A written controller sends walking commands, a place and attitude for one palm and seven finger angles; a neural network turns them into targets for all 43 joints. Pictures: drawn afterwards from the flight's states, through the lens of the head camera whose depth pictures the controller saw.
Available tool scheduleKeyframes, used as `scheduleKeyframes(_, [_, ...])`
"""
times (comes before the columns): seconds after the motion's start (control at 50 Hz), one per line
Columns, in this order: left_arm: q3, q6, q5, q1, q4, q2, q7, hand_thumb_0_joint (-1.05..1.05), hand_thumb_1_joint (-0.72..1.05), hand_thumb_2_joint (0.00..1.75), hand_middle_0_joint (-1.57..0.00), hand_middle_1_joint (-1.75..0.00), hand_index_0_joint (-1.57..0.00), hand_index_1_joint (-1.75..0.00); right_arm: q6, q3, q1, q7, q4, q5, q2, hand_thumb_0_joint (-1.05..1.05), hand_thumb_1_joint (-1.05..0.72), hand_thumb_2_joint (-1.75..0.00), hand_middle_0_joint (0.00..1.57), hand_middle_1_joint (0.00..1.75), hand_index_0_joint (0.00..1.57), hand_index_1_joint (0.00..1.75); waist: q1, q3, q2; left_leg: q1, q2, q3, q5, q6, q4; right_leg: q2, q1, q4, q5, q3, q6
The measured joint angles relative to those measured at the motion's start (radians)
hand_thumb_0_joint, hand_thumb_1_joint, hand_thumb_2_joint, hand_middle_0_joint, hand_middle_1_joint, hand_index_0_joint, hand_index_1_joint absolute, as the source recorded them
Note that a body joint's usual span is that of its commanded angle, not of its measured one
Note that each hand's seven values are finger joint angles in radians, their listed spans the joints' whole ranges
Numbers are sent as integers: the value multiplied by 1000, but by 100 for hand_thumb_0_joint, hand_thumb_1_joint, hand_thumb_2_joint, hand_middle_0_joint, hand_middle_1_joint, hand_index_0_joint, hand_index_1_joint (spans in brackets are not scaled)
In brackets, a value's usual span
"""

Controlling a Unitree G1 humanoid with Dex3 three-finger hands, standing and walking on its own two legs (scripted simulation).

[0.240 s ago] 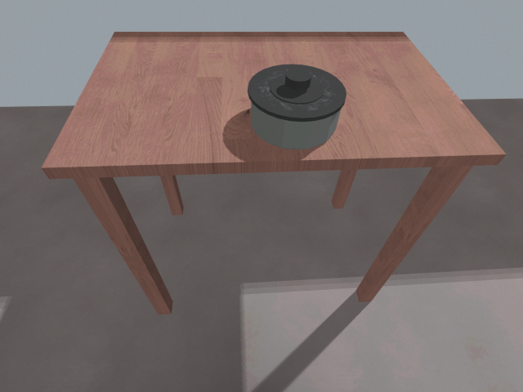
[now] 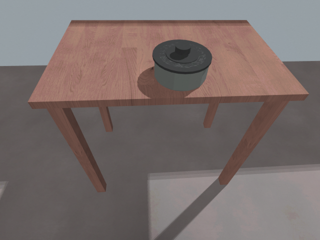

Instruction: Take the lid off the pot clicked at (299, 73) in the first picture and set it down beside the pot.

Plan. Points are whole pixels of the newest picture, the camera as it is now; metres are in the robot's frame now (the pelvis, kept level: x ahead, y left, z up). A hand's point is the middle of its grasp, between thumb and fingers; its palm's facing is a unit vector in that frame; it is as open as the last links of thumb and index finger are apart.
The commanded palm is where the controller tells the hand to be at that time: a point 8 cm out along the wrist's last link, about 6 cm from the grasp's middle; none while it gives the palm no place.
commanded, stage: look at it before walking up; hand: left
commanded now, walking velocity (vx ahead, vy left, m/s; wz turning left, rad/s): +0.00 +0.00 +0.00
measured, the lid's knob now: (182, 48) +0.64 -0.03 +0.15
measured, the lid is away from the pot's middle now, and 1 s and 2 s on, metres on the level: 0.00 0.00 0.00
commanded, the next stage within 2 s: turn to face it in 0.40 s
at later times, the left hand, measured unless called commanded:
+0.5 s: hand out of the picture -0.01 +0.16 -0.17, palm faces +0.04 -0.98 -0.19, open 7.4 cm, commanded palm none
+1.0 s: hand out of the picture +0.05 +0.15 -0.17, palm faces +0.05 -0.97 -0.22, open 7.4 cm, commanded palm none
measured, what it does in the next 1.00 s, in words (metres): shifts its weight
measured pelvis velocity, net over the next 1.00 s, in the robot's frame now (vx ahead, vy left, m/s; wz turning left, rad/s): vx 0.02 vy -0.05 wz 0.04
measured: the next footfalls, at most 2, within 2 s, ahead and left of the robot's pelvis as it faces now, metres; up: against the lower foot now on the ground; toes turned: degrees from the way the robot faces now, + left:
right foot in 1.06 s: +0.10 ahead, -0.17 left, +0.00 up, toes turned -1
left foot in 1.46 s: +0.26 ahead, -0.01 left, +0.00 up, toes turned +5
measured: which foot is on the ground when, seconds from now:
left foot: down 0.00-1.00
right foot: down 0.00-0.82, up 0.84-1.00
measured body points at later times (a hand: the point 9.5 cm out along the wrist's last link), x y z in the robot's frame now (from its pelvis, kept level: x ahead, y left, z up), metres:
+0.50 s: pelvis +0.00 -0.01 +0.00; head +0.02 -0.01 +0.45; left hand -0.01 +0.21 -0.16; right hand +0.00 -0.23 -0.16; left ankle +0.00 +0.11 -0.74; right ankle +0.00 -0.13 -0.74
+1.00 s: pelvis +0.02 -0.05 +0.00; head +0.06 -0.05 +0.45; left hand +0.05 +0.20 -0.15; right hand +0.01 -0.26 -0.16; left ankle +0.00 +0.11 -0.74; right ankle +0.02 -0.15 -0.71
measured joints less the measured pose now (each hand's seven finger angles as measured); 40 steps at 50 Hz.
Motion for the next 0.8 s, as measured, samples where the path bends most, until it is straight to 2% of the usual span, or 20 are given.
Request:
scheduleKeyframes(0.58, [11,-8,0,14,3,-19,-3,1,91,90,-20,-30,-20,-30,1,-7,15,0,-2,-1,12,0,-91,-89,20,30,20,30,-1,7,6,-25,17,-19,10,-21,5,17,-20,4,6,-20,-21])
scheduleKeyframes(0.8, [34,9,3,-4,-39,-2,-7,1,91,90,-20,-30,-20,-30,13,-18,13,2,-38,-11,8,0,-91,-89,20,30,20,30,0,13,0,-72,6,-44,-16,-18,65,6,-55,61,-29,-44,-24])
